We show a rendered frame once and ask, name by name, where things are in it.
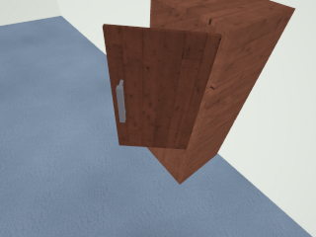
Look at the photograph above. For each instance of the cupboard door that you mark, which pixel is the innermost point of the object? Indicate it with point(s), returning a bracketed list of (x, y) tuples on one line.
[(164, 73)]

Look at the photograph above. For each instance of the handle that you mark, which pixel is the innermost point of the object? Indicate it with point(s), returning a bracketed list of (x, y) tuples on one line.
[(120, 99)]

